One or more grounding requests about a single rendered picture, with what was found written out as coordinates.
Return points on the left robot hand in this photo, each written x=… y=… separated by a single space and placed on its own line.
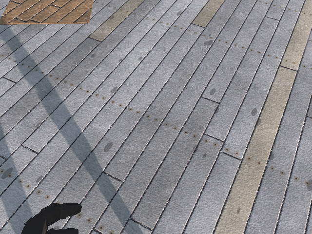
x=48 y=216

